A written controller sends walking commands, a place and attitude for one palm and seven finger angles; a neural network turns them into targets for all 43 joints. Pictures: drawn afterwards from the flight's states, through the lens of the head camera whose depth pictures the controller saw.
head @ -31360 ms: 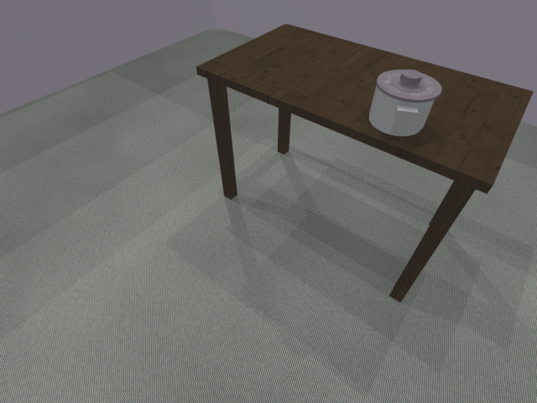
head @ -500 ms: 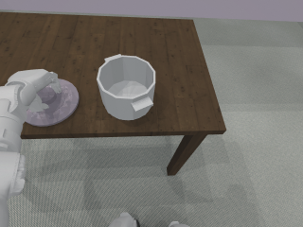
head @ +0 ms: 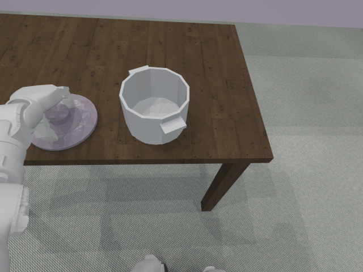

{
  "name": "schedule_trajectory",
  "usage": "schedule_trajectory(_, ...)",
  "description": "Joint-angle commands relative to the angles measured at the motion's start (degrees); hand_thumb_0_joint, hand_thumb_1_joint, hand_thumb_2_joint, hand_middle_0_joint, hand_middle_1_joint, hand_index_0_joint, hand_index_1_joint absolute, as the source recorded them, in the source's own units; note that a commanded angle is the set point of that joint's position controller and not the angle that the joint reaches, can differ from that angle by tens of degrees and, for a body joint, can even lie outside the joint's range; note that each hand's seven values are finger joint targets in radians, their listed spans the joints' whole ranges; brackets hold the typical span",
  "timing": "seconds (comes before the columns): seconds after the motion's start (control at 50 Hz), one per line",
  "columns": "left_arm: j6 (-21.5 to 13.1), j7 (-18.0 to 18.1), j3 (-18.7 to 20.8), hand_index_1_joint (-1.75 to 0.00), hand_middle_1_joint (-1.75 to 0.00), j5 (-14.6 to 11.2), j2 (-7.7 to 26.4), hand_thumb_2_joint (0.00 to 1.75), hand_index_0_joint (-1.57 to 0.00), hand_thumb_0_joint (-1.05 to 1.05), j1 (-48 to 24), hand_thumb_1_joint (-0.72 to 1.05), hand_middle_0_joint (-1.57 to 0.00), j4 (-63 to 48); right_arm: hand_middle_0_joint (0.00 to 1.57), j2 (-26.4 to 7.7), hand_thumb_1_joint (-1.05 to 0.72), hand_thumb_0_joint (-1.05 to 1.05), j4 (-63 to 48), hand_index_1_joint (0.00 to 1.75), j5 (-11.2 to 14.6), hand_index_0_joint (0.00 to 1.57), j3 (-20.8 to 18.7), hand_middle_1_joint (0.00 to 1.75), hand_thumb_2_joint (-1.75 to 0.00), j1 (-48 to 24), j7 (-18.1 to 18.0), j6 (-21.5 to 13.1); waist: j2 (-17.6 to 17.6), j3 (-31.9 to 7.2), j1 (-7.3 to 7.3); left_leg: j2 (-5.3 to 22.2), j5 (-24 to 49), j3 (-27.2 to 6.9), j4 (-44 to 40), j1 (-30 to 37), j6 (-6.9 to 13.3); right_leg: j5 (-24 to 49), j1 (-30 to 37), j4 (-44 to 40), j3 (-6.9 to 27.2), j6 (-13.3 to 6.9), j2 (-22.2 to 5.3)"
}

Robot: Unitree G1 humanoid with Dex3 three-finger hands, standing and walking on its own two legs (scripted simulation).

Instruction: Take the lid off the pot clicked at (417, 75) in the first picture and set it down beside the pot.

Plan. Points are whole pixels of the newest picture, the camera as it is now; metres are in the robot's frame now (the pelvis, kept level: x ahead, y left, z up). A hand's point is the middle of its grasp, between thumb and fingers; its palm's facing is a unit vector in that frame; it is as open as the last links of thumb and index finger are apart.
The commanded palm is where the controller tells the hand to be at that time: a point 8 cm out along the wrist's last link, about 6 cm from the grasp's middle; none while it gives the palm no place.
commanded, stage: open the fingers wide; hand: left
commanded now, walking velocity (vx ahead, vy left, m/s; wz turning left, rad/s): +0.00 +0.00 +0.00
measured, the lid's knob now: (58, 114) +0.48 +0.29 +0.00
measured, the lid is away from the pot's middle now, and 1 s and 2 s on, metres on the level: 0.24 0.24 0.24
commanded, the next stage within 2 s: raise the empty hand in 0.08 s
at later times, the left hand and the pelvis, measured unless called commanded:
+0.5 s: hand (44, 112) +0.45 +0.30 +0.05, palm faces -0.41 -0.08 -0.91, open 11.0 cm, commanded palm +0.46 +0.29 +0.12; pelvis +0.00 +0.01 +0.01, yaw +0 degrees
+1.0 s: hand (28, 94) +0.45 +0.30 +0.11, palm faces -0.36 -0.09 -0.93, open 11.0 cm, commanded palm +0.46 +0.29 +0.18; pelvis +0.00 +0.01 +0.02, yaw +2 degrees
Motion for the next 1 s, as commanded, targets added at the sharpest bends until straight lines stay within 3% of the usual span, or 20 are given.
schedule_trajectory(0.0,0.9,1.9,3.7,-0.87,-0.87,0.4,16.8,0.64,-0.35,0.0,-24.6,-0.01,-0.35,-8.2,0.2,-11.1,-0.9,0.0,-2.8,0.3,0.0,0.2,-3.6,0.3,-0.9,6.9,-1.0,-0.6,5.2,-20.1,-1.04,1.5,16.4,-6.6,-4.0,30.9,-2.1,7.9,-8.6,-5.1,-1.6,-3.4,2.0)
schedule_trajectory(0.04,0.2,1.6,4.1,-0.87,-0.87,0.5,16.1,0.64,-0.35,0.0,-24.3,-0.01,-0.35,-11.4,0.2,-10.8,-0.9,0.0,-2.8,0.3,-0.3,0.2,-4.0,0.3,-0.9,6.9,-0.8,-0.6,9.2,-23.6,-0.11,2.0,22.4,-7.5,-3.5,36.3,-2.9,8.7,-10.0,-4.7,-1.9,-3.7,2.1)
schedule_trajectory(0.06,0.2,1.5,2.7,-0.87,-0.87,0.3,14.0,0.64,-0.35,0.0,-23.2,-0.01,-0.35,-10.7,0.2,-10.6,-0.9,0.0,-2.8,0.3,-0.3,0.2,-4.0,0.3,-0.9,7.3,-0.6,-0.6,8.8,-23.8,-0.55,2.1,24.3,-7.7,-3.1,37.4,-3.1,9.0,-10.6,-4.7,-2.0,-3.7,2.3)
schedule_trajectory(0.14,-0.7,1.1,5.0,-0.87,-0.87,-0.8,16.3,0.63,-0.34,0.0,-24.4,-0.01,-0.34,-14.2,0.2,-10.8,-0.9,0.0,-3.0,0.3,-0.6,0.2,-4.3,0.3,-0.9,7.0,-0.8,-0.2,6.2,-26.7,-0.53,2.2,26.1,-7.9,-3.0,38.2,-2.8,10.9,-8.2,-5.0,-1.6,-3.2,2.2)
schedule_trajectory(0.2,0.2,1.6,3.4,-0.87,-0.87,-1.0,14.6,0.63,-0.34,0.0,-26.6,-0.01,-0.34,-13.8,0.2,-10.9,-0.9,0.0,-2.2,0.3,-0.4,0.2,-4.4,0.3,-0.9,6.7,-0.6,-0.1,6.3,-23.1,-1.02,2.6,21.8,-8.5,-4.5,37.6,-2.8,8.4,-9.9,-5.7,-2.1,-3.3,2.1)
schedule_trajectory(0.26,-0.3,2.6,6.2,-0.87,-0.87,-0.3,17.8,0.63,-0.34,0.0,-28.0,-0.01,-0.34,-19.0,0.2,-10.7,-0.9,0.0,-2.5,0.3,-0.6,0.2,-4.5,0.3,-0.9,6.5,-0.7,-0.4,10.8,-27.6,0.33,3.1,28.7,-10.1,-4.7,43.6,-4.3,9.2,-9.5,-5.5,-2.1,-3.7,2.1)
schedule_trajectory(0.32,1.0,3.0,3.8,-0.87,-0.87,-0.7,13.8,0.63,-0.34,0.0,-24.5,-0.01,-0.34,-13.4,0.2,-10.3,-0.9,0.0,-2.6,0.3,-0.4,0.2,-4.2,0.3,-0.9,6.2,-0.3,-0.6,8.1,-23.6,0.09,2.9,25.9,-9.8,-5.7,40.5,-4.2,8.5,-9.8,-6.2,-2.2,-3.7,2.0)
schedule_trajectory(0.36,3.0,3.4,2.9,-0.87,-0.87,-0.7,13.6,0.63,-0.34,0.0,-24.6,-0.01,-0.34,-8.5,0.2,-10.8,-0.9,0.0,-2.1,0.3,-0.2,0.2,-4.0,0.3,-0.9,6.1,-0.1,-0.4,4.3,-19.3,-0.52,2.4,18.4,-9.0,-6.7,35.7,-3.3,6.9,-9.1,-6.8,-2.2,-3.5,2.0)
schedule_trajectory(0.4,4.2,3.3,1.6,-0.87,-0.87,-0.5,12.8,0.63,-0.34,0.0,-26.4,-0.01,-0.34,-9.5,0.2,-10.9,-0.9,0.0,-2.7,0.3,0.2,0.2,-3.9,0.3,-0.9,5.7,0.1,-0.6,3.9,-19.7,-0.45,2.0,15.4,-8.7,-7.5,35.2,-2.9,6.5,-7.5,-7.4,-1.9,-3.6,1.9)
schedule_trajectory(0.42,4.1,2.8,1.1,-0.87,-0.87,-0.5,12.1,0.63,-0.34,0.0,-29.1,-0.01,-0.34,-12.6,0.2,-10.9,-0.9,0.0,-3.0,0.3,0.1,0.2,-4.1,0.3,-0.9,5.3,0.0,-0.9,6.8,-21.6,-0.1,2.4,17.7,-9.2,-7.8,37.8,-3.3,7.2,-7.8,-7.2,-1.9,-3.8,1.6)
schedule_trajectory(0.48,3.8,1.7,3.9,-0.87,-0.87,-0.5,15.8,0.63,-0.34,0.0,-30.4,-0.01,-0.34,-16.2,0.2,-10.6,-0.9,0.0,-3.3,0.3,0.0,0.2,-4.2,0.3,-0.9,5.4,-0.2,-1.1,6.7,-25.8,0.26,2.3,22.5,-9.7,-7.4,42.3,-3.5,9.2,-4.9,-8.0,-1.7,-3.6,1.8)
schedule_trajectory(0.54,3.4,0.5,4.7,-0.87,-0.87,-1.2,16.8,0.63,-0.34,0.0,-26.8,-0.01,-0.34,-11.5,0.2,-10.6,-0.9,0.0,-3.4,0.3,0.1,0.2,-3.6,0.3,-0.9,5.2,-0.8,-1.5,3.9,-23.2,0.13,1.7,22.3,-8.5,-7.5,39.3,-2.8,10.7,-2.9,-8.5,-1.6,-3.3,1.7)
schedule_trajectory(0.6,4.2,-0.2,1.1,-0.87,-0.87,-1.2,13.2,0.63,-0.34,0.0,-28.0,-0.01,-0.34,-10.9,0.2,-10.6,-0.9,0.0,-3.4,0.3,0.5,0.2,-3.5,0.3,-0.9,4.6,-0.6,-1.6,4.2,-18.2,-0.31,2.0,18.8,-8.7,-9.2,37.8,-2.8,8.4,-4.7,-9.4,-2.0,-3.4,1.5)
schedule_trajectory(0.66,3.3,-1.0,1.9,-0.87,-0.87,-1.2,13.3,0.63,-0.34,0.0,-28.9,-0.01,-0.34,-15.7,0.2,-10.4,-0.9,0.0,-4.0,0.3,0.1,0.2,-4.1,0.3,-0.9,4.2,-0.2,-1.6,7.8,-21.2,0.38,2.7,25.4,-10.3,-9.0,44.1,-3.9,8.8,-5.1,-9.8,-1.8,-3.5,1.5)
schedule_trajectory(0.68,3.2,-1.5,0.7,-0.87,-0.87,-1.7,11.5,0.63,-0.34,0.0,-27.6,-0.01,-0.34,-14.6,0.2,-10.1,-0.9,0.0,-4.3,0.3,0.1,0.2,-4.0,0.3,-0.9,4.1,-0.2,-1.5,6.7,-20.9,0.17,2.2,25.2,-10.0,-9.0,43.7,-3.7,9.3,-4.5,-10.2,-1.8,-3.4,1.6)
schedule_trajectory(0.72,2.6,-2.0,4.3,-0.87,-0.87,-2.5,15.9,0.63,-0.34,0.0,-25.5,-0.01,-0.34,-14.6,0.2,-10.5,-0.9,0.0,-4.9,0.3,0.3,0.2,-3.7,0.3,-0.9,3.7,-0.4,-1.5,4.7,-21.2,1.05,2.1,25.9,-9.4,-9.4,41.6,-3.2,11.2,-1.4,-10.4,-1.4,-3.5,1.1)
schedule_trajectory(0.76,3.2,-2.2,2.7,-0.87,-0.87,-2.6,14.8,0.63,-0.34,0.0,-28.3,-0.01,-0.34,-13.9,0.2,-10.7,-0.9,0.0,-4.2,0.3,0.4,0.2,-3.7,0.3,-0.9,3.6,-0.4,-1.2,2.5,-19.8,0.09,1.9,22.0,-8.7,-10.1,40.5,-2.6,10.8,-1.0,-10.9,-1.5,-3.2,1.2)
schedule_trajectory(0.82,3.0,-2.2,1.7,-0.87,-0.87,-2.2,14.3,0.63,-0.34,0.0,-34.2,-0.01,-0.34,-21.1,0.2,-10.5,-0.9,0.0,-4.8,0.3,0.2,0.2,-4.0,0.3,-0.9,2.5,-0.4,-1.6,7.2,-21.6,0.5,2.5,23.7,-10.5,-11.3,45.0,-3.3,9.5,-2.3,-11.4,-1.5,-3.5,0.8)
schedule_trajectory(0.88,3.0,-2.3,3.9,-0.87,-0.87,-2.5,16.1,0.63,-0.34,0.0,-30.3,-0.01,-0.34,-19.5,0.2,-10.2,-0.9,0.0,-4.9,0.3,0.1,0.2,-3.9,0.3,-0.9,2.4,-0.4,-1.5,6.9,-22.6,1.0,2.2,26.9,-10.6,-11.2,46.7,-3.7,10.3,-0.6,-12.0,-1.6,-3.5,1.1)
schedule_trajectory(0.98,5.4,-3.3,-0.8,-0.87,-0.87,-3.1,10.8,0.63,-0.34,0.0,-29.9,-0.01,-0.34,-14.3,0.2,-10.2,-0.9,0.0,-4.6,0.3,0.6,0.2,-3.6,0.3,-0.9,1.7,0.2,-1.1,3.8,-17.3,0.32,1.8,20.5,-9.7,-12.6,42.6,-3.0,9.0,-0.9,-12.9,-1.7,-3.3,1.0)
